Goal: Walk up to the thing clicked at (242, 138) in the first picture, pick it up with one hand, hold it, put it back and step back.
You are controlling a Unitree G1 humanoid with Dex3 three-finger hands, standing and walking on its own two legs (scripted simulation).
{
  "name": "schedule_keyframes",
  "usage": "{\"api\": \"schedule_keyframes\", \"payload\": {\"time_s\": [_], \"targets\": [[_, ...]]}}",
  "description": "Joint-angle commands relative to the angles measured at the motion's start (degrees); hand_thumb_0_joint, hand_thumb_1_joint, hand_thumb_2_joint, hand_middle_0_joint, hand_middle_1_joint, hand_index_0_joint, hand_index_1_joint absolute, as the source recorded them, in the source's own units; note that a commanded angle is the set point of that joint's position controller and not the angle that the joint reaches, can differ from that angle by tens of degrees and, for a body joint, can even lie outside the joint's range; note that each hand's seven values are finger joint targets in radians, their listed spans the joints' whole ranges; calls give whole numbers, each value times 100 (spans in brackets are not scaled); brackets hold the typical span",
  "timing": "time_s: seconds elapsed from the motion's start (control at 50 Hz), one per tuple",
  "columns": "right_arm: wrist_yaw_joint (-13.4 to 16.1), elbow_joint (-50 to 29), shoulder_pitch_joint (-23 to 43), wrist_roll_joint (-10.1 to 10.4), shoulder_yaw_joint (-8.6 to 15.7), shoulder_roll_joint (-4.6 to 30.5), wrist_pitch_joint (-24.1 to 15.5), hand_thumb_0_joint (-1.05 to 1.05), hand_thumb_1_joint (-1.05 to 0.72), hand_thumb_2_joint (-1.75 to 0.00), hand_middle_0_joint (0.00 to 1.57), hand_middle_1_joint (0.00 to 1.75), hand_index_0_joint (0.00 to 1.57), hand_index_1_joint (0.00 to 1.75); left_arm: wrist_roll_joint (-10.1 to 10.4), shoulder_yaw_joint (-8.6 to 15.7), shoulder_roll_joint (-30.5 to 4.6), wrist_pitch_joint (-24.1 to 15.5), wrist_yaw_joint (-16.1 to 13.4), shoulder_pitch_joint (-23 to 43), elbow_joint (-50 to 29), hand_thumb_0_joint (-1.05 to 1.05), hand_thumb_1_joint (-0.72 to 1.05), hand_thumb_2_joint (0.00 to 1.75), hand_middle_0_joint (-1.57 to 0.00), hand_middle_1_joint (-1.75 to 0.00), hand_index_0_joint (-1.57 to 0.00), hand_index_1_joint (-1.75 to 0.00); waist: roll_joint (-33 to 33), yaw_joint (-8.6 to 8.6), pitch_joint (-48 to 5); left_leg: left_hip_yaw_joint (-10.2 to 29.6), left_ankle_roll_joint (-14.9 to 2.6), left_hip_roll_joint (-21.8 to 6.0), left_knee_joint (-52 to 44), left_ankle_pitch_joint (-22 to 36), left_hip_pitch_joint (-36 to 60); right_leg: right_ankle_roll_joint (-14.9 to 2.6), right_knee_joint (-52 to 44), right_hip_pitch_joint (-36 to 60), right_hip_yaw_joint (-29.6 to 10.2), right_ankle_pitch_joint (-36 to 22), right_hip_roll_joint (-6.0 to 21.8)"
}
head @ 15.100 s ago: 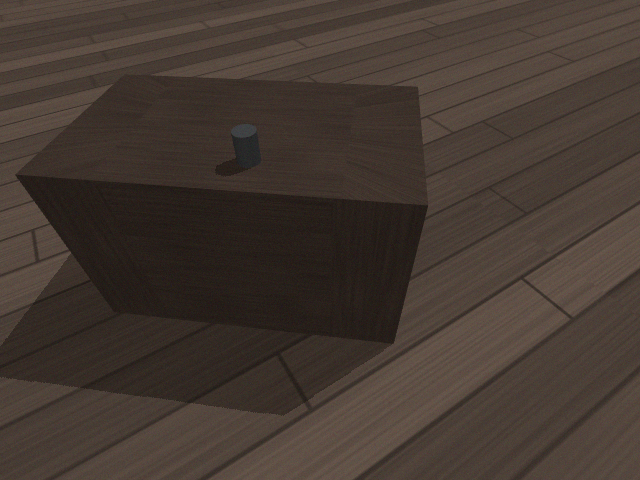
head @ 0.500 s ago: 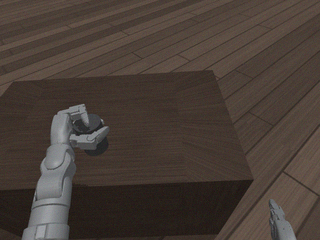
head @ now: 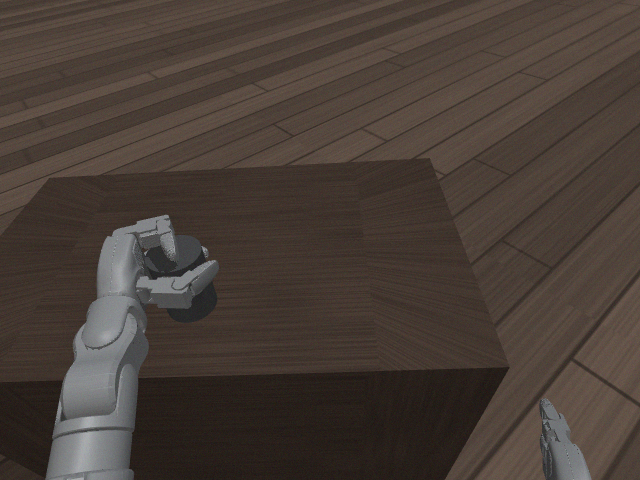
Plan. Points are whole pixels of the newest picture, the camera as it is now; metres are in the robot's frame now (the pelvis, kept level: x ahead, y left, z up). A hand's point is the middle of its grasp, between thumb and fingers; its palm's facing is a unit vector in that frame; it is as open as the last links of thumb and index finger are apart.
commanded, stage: hold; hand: left
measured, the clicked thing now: (183, 279) +0.35 +0.18 +0.12
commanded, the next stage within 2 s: none
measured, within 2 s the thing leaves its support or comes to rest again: neither
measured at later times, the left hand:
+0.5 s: hand (173, 259) +0.33 +0.17 +0.17, palm faces +0.13 -0.99 -0.02, open 5.9 cm
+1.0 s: hand (179, 261) +0.33 +0.17 +0.17, palm faces +0.13 -0.99 -0.02, open 5.8 cm
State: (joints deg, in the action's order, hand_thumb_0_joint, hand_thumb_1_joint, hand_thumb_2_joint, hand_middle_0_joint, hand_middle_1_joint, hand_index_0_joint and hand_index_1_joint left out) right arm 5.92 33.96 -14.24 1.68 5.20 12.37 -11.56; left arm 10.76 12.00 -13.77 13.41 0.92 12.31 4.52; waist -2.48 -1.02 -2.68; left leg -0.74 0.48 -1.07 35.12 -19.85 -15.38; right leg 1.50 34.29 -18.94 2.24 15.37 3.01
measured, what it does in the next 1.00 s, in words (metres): stands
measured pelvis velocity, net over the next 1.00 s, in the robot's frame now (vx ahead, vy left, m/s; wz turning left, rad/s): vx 0.01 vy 0.00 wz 0.01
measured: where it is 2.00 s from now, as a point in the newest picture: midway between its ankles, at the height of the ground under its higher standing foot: outside the picture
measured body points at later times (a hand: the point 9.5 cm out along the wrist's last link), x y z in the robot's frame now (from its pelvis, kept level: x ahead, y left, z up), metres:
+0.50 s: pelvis +0.00 +0.00 +0.01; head -0.02 -0.02 +0.46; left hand +0.32 +0.23 +0.17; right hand +0.17 -0.25 -0.07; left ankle -0.01 +0.12 -0.73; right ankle +0.03 -0.14 -0.73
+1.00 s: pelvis +0.01 +0.00 +0.01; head -0.01 -0.02 +0.46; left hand +0.31 +0.22 +0.17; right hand +0.17 -0.26 -0.07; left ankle -0.01 +0.12 -0.73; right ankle +0.03 -0.14 -0.73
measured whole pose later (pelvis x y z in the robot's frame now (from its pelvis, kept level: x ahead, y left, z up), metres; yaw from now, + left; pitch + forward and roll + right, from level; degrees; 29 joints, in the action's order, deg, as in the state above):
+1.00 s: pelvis +0.01 +0.00 +0.01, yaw +0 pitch -2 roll +0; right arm 4.7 39.0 -12.7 0.8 6.0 12.3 -15.1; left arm 11.5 12.0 -11.2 19.9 0.7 7.5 -6.4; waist -3.5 -0.6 -1.6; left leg -0.2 0.6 -1.1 29.2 -17.5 -10.1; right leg 1.4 28.5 -13.5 3.0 13.3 2.9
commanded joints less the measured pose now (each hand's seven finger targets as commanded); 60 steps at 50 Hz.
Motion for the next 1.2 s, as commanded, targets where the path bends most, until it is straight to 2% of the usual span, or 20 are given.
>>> {"api": "schedule_keyframes", "payload": {"time_s": [0.0,0.04,0.1,0.26,0.32,0.38,0.42,0.46,0.48,0.54,0.58,0.62,0.68,0.74,0.78,0.84,0.88,0.96,1.14,1.18], "targets": [[21,-822,654,5,300,801,-438,0,54,-5,5,5,5,5,143,492,-1160,-578,-17,2634,-2107,0,35,127,-132,-142,-134,-142,-11,-16,-1469,69,-46,83,-661,1358,445,-138,-525,744,136,-1049,-234],[-11,-667,732,23,123,535,-461,0,54,-5,5,5,5,5,170,415,-1039,-538,-4,2568,-2187,0,31,124,-129,-138,-131,-138,-172,82,-1381,33,-50,119,-648,1459,392,-151,-566,807,112,-1135,-204],[10,-634,694,3,245,690,-533,0,54,-5,5,5,5,5,221,549,-1104,-495,-1,2466,-2316,0,33,124,-129,-138,-131,-138,11,46,-1322,38,-76,130,-715,1316,409,-119,-679,868,125,-1026,-204],[-33,-582,769,-1,162,612,-592,0,53,-5,5,5,5,5,184,336,-840,-285,8,2322,-2398,0,32,123,-126,-136,-128,-136,25,58,-1283,88,-35,91,-833,1624,570,-154,-737,945,177,-1215,-235],[-22,-616,777,-14,303,800,-632,0,53,-6,5,5,5,5,198,394,-873,-205,7,2299,-2513,0,31,122,-126,-136,-128,-137,29,10,-1312,60,-44,105,-848,1652,655,-139,-775,984,159,-1269,-226],[-46,-566,769,-18,91,462,-678,0,52,-6,5,5,5,5,165,439,-920,-217,-38,2329,-2843,0,27,122,-127,-136,-128,-137,3,90,-1399,95,-38,109,-851,1786,715,-152,-778,1084,188,-1329,-228],[-15,-561,888,-20,312,751,-698,0,52,-6,5,5,5,5,242,407,-721,-95,-23,1974,-2387,0,26,124,-126,-137,-127,-137,148,24,-1239,86,-34,97,-860,1828,677,-150,-789,1072,173,-1380,-231],[-42,-207,752,-32,200,597,-665,0,53,-6,5,5,5,5,227,428,-857,-95,-35,2308,-2915,0,26,123,-125,-135,-126,-136,-189,104,-1296,65,-27,119,-840,1886,728,-172,-789,1029,168,-1437,-211],[-48,-299,734,-40,185,562,-690,0,53,-6,5,5,5,5,179,277,-753,-42,-18,2234,-2809,0,26,124,-126,-137,-127,-138,-71,6,-1246,55,-42,123,-844,1882,740,-154,-815,1014,168,-1466,-212],[-40,-474,952,-36,304,768,-709,0,53,-6,5,5,5,5,181,445,-881,39,-73,2323,-2903,0,26,123,-125,-136,-126,-136,-47,64,-1293,89,-23,106,-921,1829,777,-162,-845,1071,185,-1367,-223],[-63,-363,869,-45,222,635,-693,0,53,-6,5,5,5,5,170,241,-613,105,-45,2194,-2569,0,29,124,-124,-136,-126,-137,77,9,-1039,106,-16,86,-985,1701,693,-159,-881,955,208,-1222,-247],[-45,-425,876,-47,315,783,-716,0,53,-6,5,5,5,5,197,518,-853,123,-68,2259,-2581,0,30,123,-125,-137,-127,-137,219,41,-1166,67,-89,142,-973,1476,709,-120,-967,1028,184,-1113,-206],[-37,-406,825,-48,269,667,-744,0,53,-6,5,5,5,5,190,587,-894,107,-69,2303,-2646,0,30,124,-126,-138,-128,-138,199,66,-1132,29,-113,170,-978,1367,725,-95,-1007,1032,167,-1026,-186],[-61,-412,820,-39,313,742,-748,0,53,-6,5,5,5,5,216,517,-763,105,-45,1994,-2491,0,33,125,-128,-139,-130,-139,233,85,-1108,47,-86,150,-957,1573,671,-108,-948,1075,178,-1195,-211],[-106,-480,857,-43,152,530,-735,0,53,-6,5,5,5,5,166,375,-725,23,-25,2106,-2775,0,35,125,-128,-138,-129,-139,-1,134,-1256,51,-49,149,-948,1710,701,-134,-905,1135,179,-1295,-213],[-110,-519,918,-40,214,609,-717,0,53,-6,5,5,5,5,208,464,-800,-2,-14,1955,-3005,0,36,128,-129,-141,-131,-141,81,172,-1274,47,-84,173,-955,1577,674,-115,-958,1201,181,-1224,-199],[-97,-418,966,-45,286,714,-688,0,54,-6,5,5,5,5,194,365,-611,65,-4,1703,-2591,0,33,127,-127,-140,-128,-140,135,105,-1027,37,-73,157,-986,1558,639,-122,-974,1050,164,-1197,-207],[-88,-497,892,-45,305,707,-681,0,53,-6,5,5,5,5,176,569,-855,-5,-67,1882,-3042,0,34,127,-128,-141,-130,-141,101,86,-1286,38,-82,161,-938,1666,787,-105,-958,1148,156,-1309,-208],[-35,-376,823,-56,217,609,-696,0,54,-6,5,5,5,5,164,300,-685,-88,-11,1940,-2951,0,34,127,-129,-141,-131,-141,19,16,-1277,56,-64,147,-925,1975,876,-126,-903,1159,175,-1582,-216],[-22,-471,819,-58,356,800,-712,0,53,-6,5,5,5,5,196,382,-729,-63,-21,1924,-2857,0,35,127,-128,-141,-130,-141,108,-52,-1275,50,-69,143,-921,1975,888,-114,-924,1166,174,-1617,-219]]}}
